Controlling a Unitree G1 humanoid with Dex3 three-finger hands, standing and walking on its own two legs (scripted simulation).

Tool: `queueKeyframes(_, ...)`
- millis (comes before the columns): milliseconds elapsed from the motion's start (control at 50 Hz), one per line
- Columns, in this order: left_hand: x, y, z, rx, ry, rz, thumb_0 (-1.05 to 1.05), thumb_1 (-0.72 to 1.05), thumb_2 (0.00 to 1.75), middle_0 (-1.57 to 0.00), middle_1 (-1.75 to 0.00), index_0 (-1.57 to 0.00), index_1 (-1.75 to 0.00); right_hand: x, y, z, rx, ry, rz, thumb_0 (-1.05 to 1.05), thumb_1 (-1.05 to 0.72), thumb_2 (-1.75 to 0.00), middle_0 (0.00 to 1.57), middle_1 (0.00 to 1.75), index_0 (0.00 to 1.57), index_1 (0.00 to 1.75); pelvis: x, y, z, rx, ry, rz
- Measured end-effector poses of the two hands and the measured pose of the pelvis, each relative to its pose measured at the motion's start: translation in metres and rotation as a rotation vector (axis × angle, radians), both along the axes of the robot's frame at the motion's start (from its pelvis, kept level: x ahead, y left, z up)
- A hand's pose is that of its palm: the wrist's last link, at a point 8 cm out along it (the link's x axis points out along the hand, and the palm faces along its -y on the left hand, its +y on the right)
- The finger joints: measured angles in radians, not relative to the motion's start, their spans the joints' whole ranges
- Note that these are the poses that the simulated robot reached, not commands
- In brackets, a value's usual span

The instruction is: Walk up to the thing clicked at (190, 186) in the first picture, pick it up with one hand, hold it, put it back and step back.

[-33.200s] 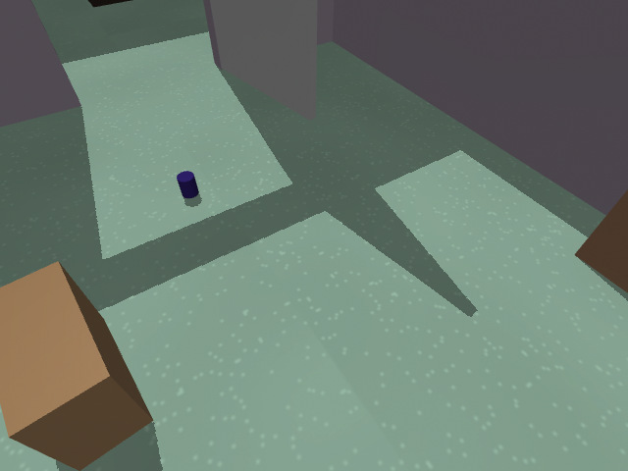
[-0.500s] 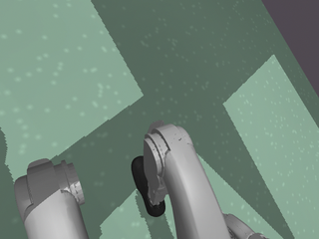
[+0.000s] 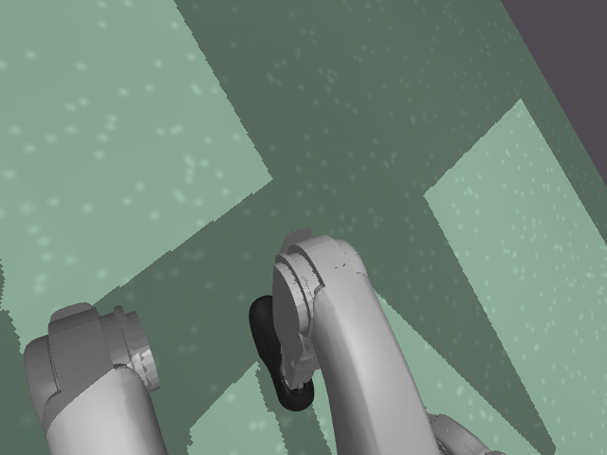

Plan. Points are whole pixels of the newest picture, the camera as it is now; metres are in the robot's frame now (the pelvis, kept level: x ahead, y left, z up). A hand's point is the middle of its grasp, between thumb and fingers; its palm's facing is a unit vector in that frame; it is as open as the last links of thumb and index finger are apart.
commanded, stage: open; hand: left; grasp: from above
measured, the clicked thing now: out of the picture +0.45 +0.30 -0.25
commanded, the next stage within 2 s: withdraw in 0.24 s
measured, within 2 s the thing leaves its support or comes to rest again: neither
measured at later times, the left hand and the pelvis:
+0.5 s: hand out of the picture +0.45 +0.31 -0.22, palm faces -0.38 -0.14 -0.91, open 13.6 cm; pelvis +0.00 +0.00 +0.00, yaw +0 degrees
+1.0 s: hand out of the picture +0.41 +0.32 -0.04, palm faces -0.52 -0.11 -0.85, open 13.3 cm; pelvis -0.01 -0.01 +0.09, yaw +7 degrees
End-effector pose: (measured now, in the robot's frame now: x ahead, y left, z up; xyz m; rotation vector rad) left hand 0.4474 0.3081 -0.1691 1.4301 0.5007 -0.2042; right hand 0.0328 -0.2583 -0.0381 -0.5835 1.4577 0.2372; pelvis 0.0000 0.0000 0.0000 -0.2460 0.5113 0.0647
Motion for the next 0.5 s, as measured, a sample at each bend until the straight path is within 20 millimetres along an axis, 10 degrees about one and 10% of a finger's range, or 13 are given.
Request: queueKeyframes(500,0.0043,0.0026,0.0095,0.005,-0.045,0.01,0.0,-0.5,1.06,-0.1,-1.1,-0.11,-1.1,0.0064,-0.0049,-0.0021,0.008,-0.024,-0.017,0.0,-0.91,-0.9,0.2,0.3,0.2,0.3,0.001,-0.0013,0.0006,0.008,0.007,0.001)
